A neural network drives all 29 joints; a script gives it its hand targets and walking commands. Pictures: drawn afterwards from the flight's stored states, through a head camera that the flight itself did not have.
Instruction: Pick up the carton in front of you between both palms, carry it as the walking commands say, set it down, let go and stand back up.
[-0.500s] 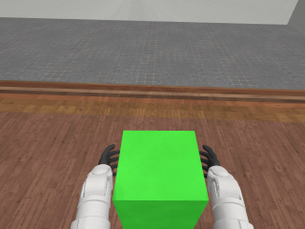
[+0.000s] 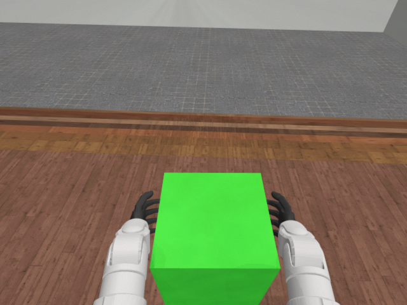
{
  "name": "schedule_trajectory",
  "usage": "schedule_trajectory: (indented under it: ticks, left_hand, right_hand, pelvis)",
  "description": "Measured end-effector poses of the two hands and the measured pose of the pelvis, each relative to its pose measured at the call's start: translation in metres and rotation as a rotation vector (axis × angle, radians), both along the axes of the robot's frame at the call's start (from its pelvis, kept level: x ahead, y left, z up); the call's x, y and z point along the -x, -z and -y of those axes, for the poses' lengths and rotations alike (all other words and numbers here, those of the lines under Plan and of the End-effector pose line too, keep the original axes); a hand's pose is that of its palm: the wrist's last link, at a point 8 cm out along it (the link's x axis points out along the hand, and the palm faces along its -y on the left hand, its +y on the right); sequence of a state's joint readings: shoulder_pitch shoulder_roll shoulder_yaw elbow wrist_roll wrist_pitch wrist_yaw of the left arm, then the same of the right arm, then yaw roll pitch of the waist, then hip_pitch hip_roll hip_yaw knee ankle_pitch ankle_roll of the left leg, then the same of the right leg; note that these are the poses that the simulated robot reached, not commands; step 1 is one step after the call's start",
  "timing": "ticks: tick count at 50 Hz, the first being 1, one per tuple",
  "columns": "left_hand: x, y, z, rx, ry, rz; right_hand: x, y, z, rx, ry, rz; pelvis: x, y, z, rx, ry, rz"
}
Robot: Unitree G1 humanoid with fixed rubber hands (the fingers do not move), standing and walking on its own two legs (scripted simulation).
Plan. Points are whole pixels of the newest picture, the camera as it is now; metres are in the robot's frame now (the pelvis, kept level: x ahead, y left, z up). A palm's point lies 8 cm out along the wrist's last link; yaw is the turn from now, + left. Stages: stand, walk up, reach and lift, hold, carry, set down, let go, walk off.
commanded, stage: reach and lift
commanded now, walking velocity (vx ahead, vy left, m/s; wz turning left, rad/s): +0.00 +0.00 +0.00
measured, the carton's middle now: (211, 242) +0.29 +0.00 -0.04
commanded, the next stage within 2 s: hold in 0.26 s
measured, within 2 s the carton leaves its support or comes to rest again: neither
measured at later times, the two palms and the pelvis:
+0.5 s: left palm (136, 223) +0.28 +0.15 +0.05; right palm (289, 224) +0.28 -0.15 +0.05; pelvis +0.00 +0.00 +0.00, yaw +0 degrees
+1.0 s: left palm (136, 223) +0.28 +0.15 +0.05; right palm (289, 225) +0.28 -0.15 +0.05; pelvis -0.01 +0.00 +0.00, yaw +0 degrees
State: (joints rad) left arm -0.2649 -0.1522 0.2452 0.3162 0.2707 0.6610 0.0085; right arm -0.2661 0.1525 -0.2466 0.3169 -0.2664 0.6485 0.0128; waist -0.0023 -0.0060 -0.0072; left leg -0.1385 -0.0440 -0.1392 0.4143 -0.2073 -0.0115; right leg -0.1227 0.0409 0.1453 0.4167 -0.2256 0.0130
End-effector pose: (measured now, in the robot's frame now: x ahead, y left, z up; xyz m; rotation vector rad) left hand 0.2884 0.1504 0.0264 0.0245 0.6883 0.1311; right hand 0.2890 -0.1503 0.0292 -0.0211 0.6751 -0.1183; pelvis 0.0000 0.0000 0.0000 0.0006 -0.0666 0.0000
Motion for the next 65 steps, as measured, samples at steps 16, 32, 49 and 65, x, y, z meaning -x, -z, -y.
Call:
schedule_trajectory:
  ticks: [16,32,49,65]
  left_hand:
    - [0.002,-0.010,0.000,-0.005,0.002,0.010]
    - [0.011,-0.020,-0.001,0.004,-0.004,0.009]
    - [0.008,-0.021,-0.001,0.006,-0.005,0.018]
    - [0.007,-0.021,0.000,-0.005,0.003,0.012]
  right_hand:
    - [0.002,-0.010,0.000,0.005,-0.005,0.010]
    - [0.011,-0.019,0.000,-0.004,0.002,0.009]
    - [0.008,-0.021,0.000,-0.005,0.006,0.018]
    - [0.006,-0.020,0.000,0.007,-0.004,0.012]
  pelvis:
    - [-0.005,-0.002,0.000,0.000,-0.002,0.019]
    - [0.006,-0.002,0.000,0.000,-0.001,0.055]
    - [0.007,-0.001,0.000,0.000,0.001,0.053]
    - [0.000,-0.003,0.000,0.000,0.002,0.050]
